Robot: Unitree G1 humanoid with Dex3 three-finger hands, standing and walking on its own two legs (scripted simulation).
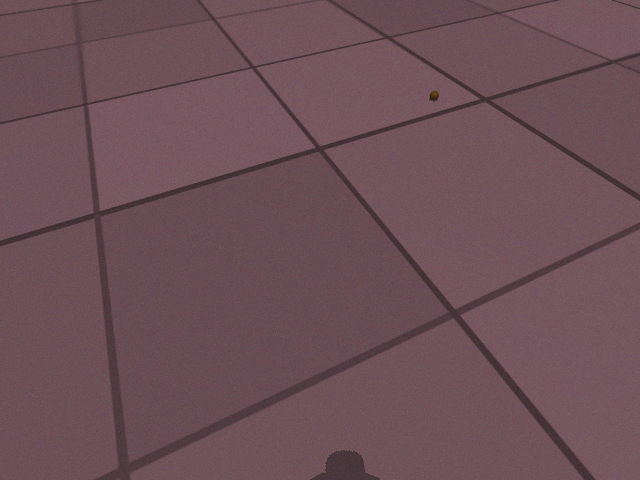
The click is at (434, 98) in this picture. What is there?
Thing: free ball
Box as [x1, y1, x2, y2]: [430, 91, 438, 99]
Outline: 432,91 430,93 430,98 436,99 438,93 436,91
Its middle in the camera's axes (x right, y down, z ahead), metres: +0.72 -0.91 +2.46
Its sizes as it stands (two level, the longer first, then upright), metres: 0.057 0.057 0.057
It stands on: the floor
